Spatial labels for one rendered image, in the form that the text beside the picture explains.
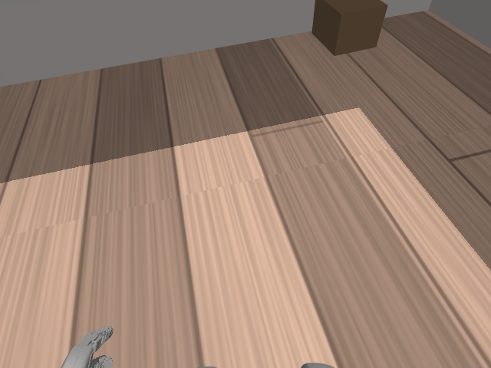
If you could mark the left robot hand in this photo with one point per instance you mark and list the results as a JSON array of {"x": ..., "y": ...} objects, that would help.
[{"x": 81, "y": 356}]

